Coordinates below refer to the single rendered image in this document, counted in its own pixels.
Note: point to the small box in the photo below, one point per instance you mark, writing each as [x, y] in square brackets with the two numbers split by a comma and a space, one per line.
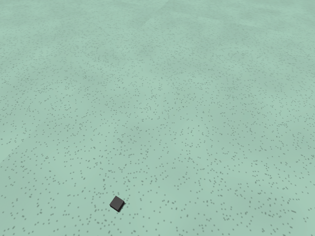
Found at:
[117, 204]

